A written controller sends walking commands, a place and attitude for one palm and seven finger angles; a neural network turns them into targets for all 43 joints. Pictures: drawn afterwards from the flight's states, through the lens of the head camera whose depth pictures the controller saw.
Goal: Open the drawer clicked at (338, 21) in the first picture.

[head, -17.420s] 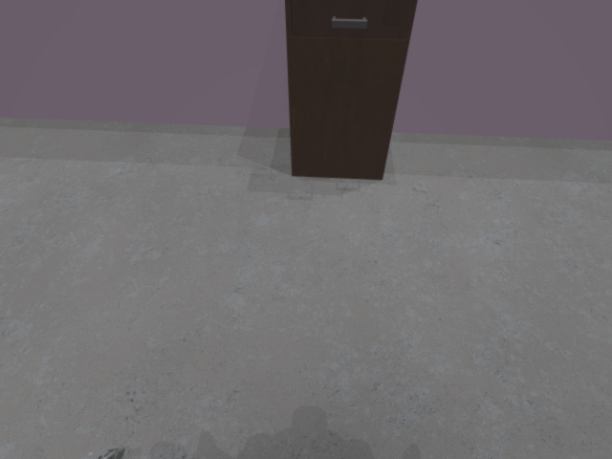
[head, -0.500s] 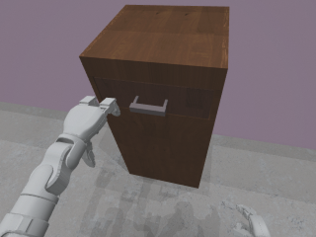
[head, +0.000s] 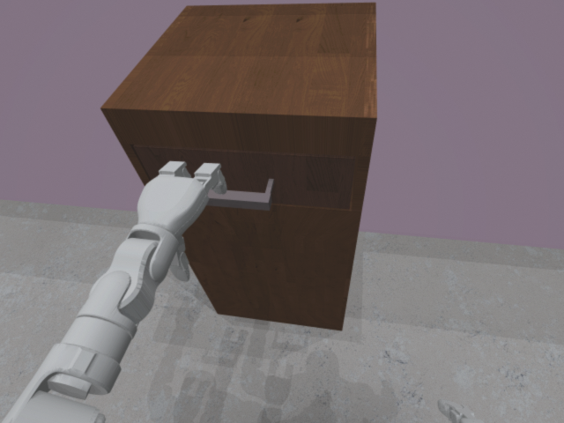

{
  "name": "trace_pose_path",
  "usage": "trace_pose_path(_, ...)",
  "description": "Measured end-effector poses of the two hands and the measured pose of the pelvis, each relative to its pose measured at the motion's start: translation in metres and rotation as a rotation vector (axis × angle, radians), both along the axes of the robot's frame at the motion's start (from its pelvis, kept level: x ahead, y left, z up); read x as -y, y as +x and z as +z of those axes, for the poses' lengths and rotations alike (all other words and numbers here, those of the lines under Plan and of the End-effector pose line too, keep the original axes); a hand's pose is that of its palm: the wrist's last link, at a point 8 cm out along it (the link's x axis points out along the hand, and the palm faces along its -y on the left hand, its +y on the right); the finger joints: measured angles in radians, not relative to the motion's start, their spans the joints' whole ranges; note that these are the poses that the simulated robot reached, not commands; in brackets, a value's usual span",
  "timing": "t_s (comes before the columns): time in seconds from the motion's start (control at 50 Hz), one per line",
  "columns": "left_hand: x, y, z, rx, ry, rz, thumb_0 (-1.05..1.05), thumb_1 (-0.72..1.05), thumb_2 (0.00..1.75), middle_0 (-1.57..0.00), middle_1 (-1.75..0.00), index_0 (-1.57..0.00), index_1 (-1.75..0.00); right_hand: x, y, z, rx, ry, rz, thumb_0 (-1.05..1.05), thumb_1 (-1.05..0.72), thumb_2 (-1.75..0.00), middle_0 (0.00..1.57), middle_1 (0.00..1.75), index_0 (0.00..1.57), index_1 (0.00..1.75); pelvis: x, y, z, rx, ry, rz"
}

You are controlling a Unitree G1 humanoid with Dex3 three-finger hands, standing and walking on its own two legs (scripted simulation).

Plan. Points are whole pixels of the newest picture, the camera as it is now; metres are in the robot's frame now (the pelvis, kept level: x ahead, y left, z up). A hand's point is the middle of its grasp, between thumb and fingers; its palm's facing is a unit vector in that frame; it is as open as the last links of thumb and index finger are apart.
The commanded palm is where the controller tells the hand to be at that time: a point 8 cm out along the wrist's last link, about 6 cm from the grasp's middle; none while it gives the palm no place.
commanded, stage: move the hooked fingers above the handle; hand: left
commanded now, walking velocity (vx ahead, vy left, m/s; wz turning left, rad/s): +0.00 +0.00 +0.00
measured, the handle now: (240, 190) +0.52 +0.14 -0.01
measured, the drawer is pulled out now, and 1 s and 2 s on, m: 0.00 0.00 0.00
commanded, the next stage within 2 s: none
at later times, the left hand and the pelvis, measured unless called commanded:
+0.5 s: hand (218, 202) +0.43 +0.15 +0.06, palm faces -0.01 -0.04 -1.00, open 13.8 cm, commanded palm +0.41 +0.16 +0.12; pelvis +0.01 -0.01 -0.01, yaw +0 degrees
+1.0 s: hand (223, 195) +0.45 +0.15 +0.05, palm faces -0.03 -0.03 -1.00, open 13.8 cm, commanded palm +0.43 +0.15 +0.11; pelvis +0.01 +0.00 -0.01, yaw -1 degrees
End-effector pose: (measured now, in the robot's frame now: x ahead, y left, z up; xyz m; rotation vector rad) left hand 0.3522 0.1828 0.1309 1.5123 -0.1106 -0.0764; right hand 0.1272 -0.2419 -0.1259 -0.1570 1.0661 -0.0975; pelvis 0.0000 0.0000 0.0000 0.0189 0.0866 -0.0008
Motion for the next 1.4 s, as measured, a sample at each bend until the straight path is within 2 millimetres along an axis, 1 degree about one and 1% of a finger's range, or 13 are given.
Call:
trace_pose_path(0.16, 0.007, 0.018, -0.007, -0.033, 0.020, 0.025, -0.01, -0.49, 0.30, -0.32, -1.20, -0.32, -1.20, 0.001, 0.009, 0.000, 0.016, 0.001, -0.008, 0.01, -0.90, -0.90, 0.20, 0.30, 0.20, 0.30, 0.004, 0.005, -0.001, -0.011, 0.001, 0.004)
trace_pose_path(0.26, 0.019, 0.030, -0.011, -0.047, 0.024, -0.002, -0.01, -0.49, 0.30, -0.32, -1.20, -0.32, -1.20, 0.003, 0.013, 0.000, 0.019, -0.005, -0.006, 0.01, -0.90, -0.90, 0.20, 0.30, 0.20, 0.30, 0.005, 0.007, -0.002, -0.023, 0.002, 0.010)
trace_pose_path(0.34, 0.028, 0.040, -0.012, -0.036, 0.018, -0.019, -0.01, -0.49, 0.30, -0.32, -1.20, -0.32, -1.20, 0.005, 0.011, -0.002, 0.008, -0.008, -0.015, 0.01, -0.90, -0.90, 0.20, 0.30, 0.20, 0.30, 0.006, 0.010, -0.004, -0.035, 0.003, 0.008)
trace_pose_path(0.46, 0.032, 0.052, -0.014, -0.021, 0.019, 0.003, 0.00, -0.49, 0.30, -0.32, -1.20, -0.32, -1.20, 0.009, 0.002, -0.006, -0.023, -0.004, -0.039, 0.01, -0.90, -0.90, 0.20, 0.30, 0.20, 0.30, 0.007, 0.013, -0.005, -0.052, 0.004, 0.001)
trace_pose_path(0.54, 0.031, 0.058, -0.021, -0.045, 0.030, 0.023, 0.00, -0.49, 0.30, -0.32, -1.20, -0.32, -1.20, 0.011, -0.007, -0.009, -0.051, -0.008, -0.050, 0.01, -0.90, -0.90, 0.20, 0.30, 0.20, 0.30, 0.008, 0.014, -0.005, -0.058, 0.004, 0.003)
trace_pose_path(0.62, 0.035, 0.063, -0.026, -0.065, 0.034, 0.007, -0.01, -0.49, 0.30, -0.32, -1.20, -0.32, -1.20, 0.015, -0.015, -0.011, -0.072, -0.020, -0.064, 0.01, -0.90, -0.90, 0.20, 0.30, 0.20, 0.30, 0.008, 0.014, -0.006, -0.066, 0.002, 0.007)
trace_pose_path(0.76, 0.044, 0.077, -0.027, -0.043, 0.025, -0.014, -0.01, -0.49, 0.30, -0.32, -1.20, -0.32, -1.20, 0.019, -0.033, -0.013, -0.108, -0.036, -0.090, 0.00, -0.90, -0.90, 0.20, 0.30, 0.20, 0.30, 0.007, 0.012, -0.008, -0.085, 0.002, 0.006)
trace_pose_path(0.86, 0.043, 0.085, -0.025, -0.026, 0.022, 0.009, 0.00, -0.49, 0.30, -0.32, -1.20, -0.32, -1.20, 0.020, -0.046, -0.015, -0.131, -0.034, -0.116, 0.00, -0.90, -0.90, 0.20, 0.30, 0.20, 0.30, 0.006, 0.012, -0.009, -0.099, 0.002, -0.005)
trace_pose_path(0.96, 0.035, 0.086, -0.028, -0.046, 0.027, 0.041, 0.00, -0.49, 0.30, -0.32, -1.20, -0.32, -1.20, 0.019, -0.055, -0.015, -0.145, -0.030, -0.133, 0.00, -0.90, -0.90, 0.20, 0.30, 0.20, 0.30, 0.004, 0.012, -0.008, -0.100, 0.003, -0.014)
trace_pose_path(1.06, 0.032, 0.076, -0.028, -0.052, 0.022, 0.017, -0.01, -0.49, 0.30, -0.32, -1.20, -0.32, -1.20, 0.017, -0.055, -0.014, -0.142, -0.028, -0.129, 0.00, -0.90, -0.90, 0.20, 0.30, 0.20, 0.30, 0.003, 0.012, -0.008, -0.091, 0.000, -0.010)
trace_pose_path(1.18, 0.036, 0.064, -0.025, -0.015, 0.017, -0.015, -0.01, -0.49, 0.30, -0.32, -1.20, -0.32, -1.20, 0.014, -0.043, -0.013, -0.112, -0.025, -0.106, 0.01, -0.90, -0.90, 0.20, 0.30, 0.20, 0.30, 0.001, 0.010, -0.007, -0.076, -0.001, -0.003)
trace_pose_path(1.32, 0.032, 0.066, -0.019, -0.009, 0.043, 0.026, 0.00, -0.49, 0.30, -0.32, -1.20, -0.32, -1.20, 0.008, -0.026, -0.009, -0.056, -0.019, -0.087, 0.00, -0.90, -0.90, 0.20, 0.30, 0.20, 0.30, 0.000, 0.005, -0.007, -0.069, 0.000, 0.001)
trace_pose_path(1.4, 0.036, 0.068, -0.017, -0.028, 0.039, 0.024, -0.01, -0.49, 0.30, -0.32, -1.20, -0.32, -1.20, 0.006, -0.023, -0.008, -0.042, -0.018, -0.078, 0.00, -0.90, -0.90, 0.20, 0.30, 0.20, 0.30, 0.000, 0.004, -0.007, -0.068, 0.000, 0.005)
